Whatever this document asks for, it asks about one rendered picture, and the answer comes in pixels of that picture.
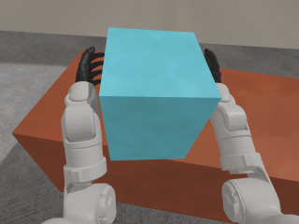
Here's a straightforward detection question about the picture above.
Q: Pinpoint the pedestal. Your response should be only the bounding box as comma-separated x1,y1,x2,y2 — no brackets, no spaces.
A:
12,49,299,224

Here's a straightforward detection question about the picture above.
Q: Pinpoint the carton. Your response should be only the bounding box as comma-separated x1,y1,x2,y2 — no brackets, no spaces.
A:
99,27,221,161

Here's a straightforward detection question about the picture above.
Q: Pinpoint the robot left upper arm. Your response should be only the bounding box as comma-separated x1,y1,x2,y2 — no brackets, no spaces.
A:
41,183,117,224

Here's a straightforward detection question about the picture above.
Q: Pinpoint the right robot hand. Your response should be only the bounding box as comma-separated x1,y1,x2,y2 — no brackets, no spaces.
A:
203,48,221,83

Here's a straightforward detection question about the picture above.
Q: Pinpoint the left robot forearm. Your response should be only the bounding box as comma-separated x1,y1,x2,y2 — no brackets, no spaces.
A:
61,81,107,216

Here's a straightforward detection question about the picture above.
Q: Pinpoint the right robot forearm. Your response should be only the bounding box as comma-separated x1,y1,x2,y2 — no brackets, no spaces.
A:
209,82,281,210

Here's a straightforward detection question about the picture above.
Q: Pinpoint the left robot hand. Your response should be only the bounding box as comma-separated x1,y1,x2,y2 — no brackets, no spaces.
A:
75,47,105,86

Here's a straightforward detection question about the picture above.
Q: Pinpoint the robot right upper arm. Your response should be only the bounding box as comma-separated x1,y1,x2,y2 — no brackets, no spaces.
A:
221,176,299,224

